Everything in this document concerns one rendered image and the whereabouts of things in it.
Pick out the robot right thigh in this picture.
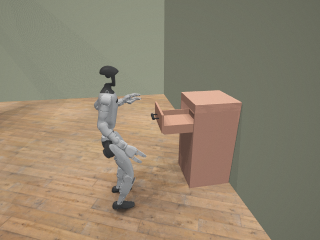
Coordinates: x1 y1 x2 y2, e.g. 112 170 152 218
103 141 134 180

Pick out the robot left upper arm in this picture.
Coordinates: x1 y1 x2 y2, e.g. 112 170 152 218
94 99 98 110

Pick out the handle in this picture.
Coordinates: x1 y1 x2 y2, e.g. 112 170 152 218
151 113 159 120

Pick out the drawer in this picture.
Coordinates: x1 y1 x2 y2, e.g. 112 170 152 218
155 101 194 135

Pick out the right robot hand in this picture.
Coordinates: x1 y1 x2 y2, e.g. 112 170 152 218
124 145 146 164

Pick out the robot right forearm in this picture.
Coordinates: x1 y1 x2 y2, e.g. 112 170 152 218
98 123 128 150

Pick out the robot torso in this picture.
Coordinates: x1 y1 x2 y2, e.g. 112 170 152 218
97 91 119 148

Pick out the cabinet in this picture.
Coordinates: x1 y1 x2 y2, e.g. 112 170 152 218
178 90 242 188

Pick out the robot right upper arm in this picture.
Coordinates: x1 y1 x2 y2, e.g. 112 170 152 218
97 94 112 129

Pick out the left robot hand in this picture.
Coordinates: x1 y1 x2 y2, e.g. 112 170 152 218
122 93 141 104

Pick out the robot left forearm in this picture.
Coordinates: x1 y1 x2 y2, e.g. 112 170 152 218
118 98 124 107

